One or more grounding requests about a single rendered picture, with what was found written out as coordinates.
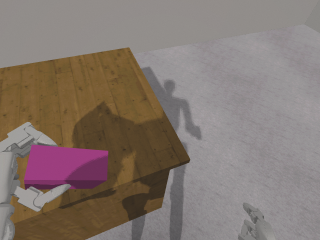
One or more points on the table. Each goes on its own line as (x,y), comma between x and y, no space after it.
(97,101)

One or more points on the robot left forearm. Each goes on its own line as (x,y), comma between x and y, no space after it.
(7,227)

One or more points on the robot left hand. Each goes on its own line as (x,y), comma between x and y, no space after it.
(18,144)

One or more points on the sponge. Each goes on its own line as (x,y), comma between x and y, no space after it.
(51,166)

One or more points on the robot right hand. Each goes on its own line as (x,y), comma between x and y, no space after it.
(262,230)

